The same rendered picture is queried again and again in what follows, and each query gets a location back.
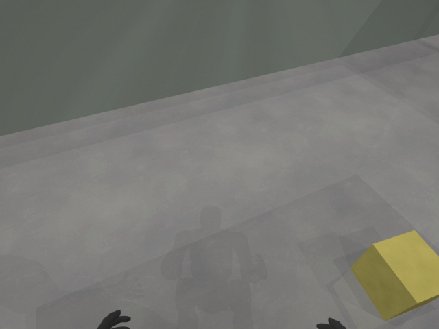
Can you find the robot left hand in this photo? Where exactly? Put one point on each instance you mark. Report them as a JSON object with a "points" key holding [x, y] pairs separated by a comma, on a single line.
{"points": [[113, 319]]}

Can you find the carton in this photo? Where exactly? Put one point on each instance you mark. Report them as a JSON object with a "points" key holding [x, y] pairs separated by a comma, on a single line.
{"points": [[399, 274]]}

